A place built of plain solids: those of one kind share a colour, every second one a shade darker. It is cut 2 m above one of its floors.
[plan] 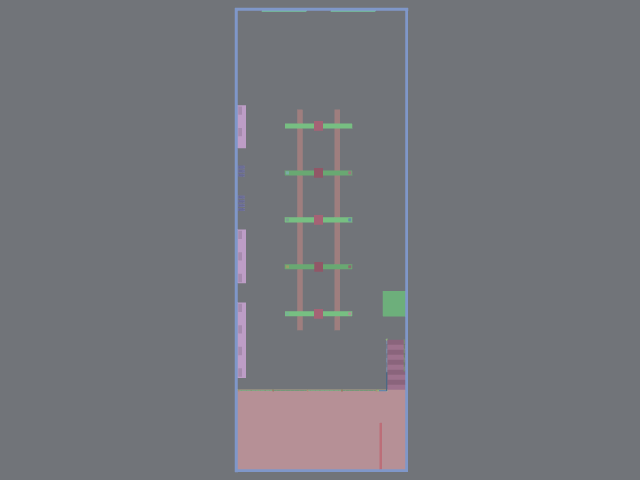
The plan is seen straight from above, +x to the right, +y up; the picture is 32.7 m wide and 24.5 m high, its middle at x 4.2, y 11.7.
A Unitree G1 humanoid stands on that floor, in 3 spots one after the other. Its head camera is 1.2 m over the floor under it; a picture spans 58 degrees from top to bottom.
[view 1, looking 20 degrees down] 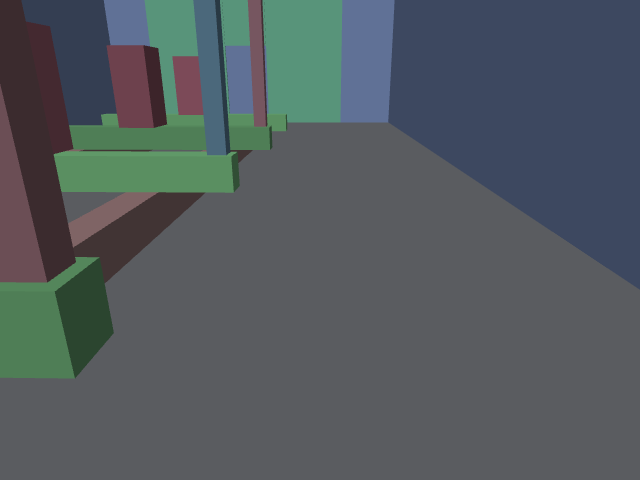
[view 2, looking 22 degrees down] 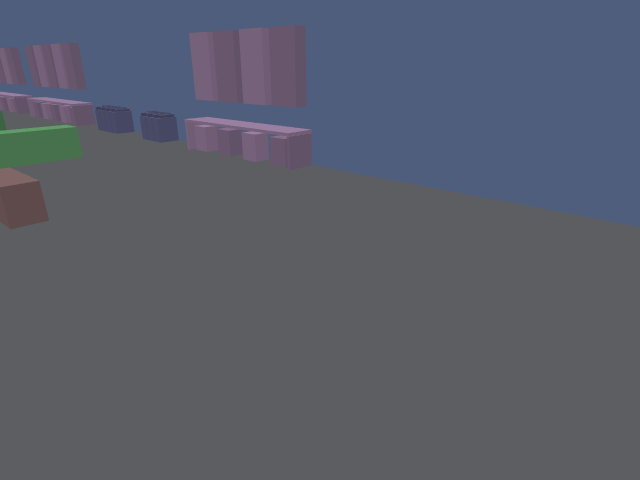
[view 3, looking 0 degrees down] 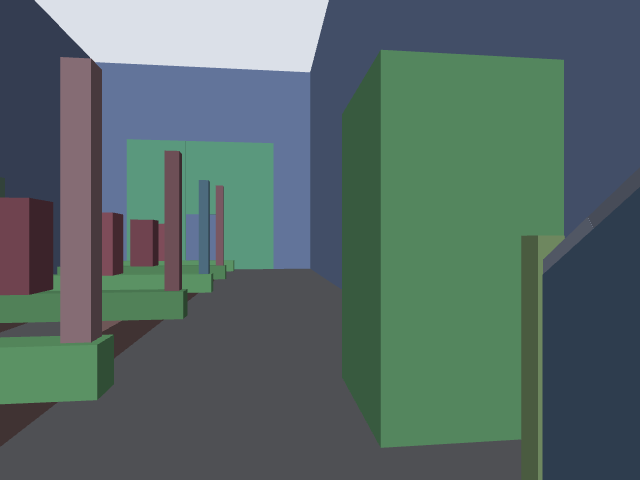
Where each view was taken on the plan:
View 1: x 6.62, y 9.11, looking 91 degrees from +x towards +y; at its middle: ground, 3.51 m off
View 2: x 4.13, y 22.30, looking -139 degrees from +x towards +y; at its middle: ground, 3.20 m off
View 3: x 6.75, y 5.36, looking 83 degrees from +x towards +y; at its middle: wall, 14.79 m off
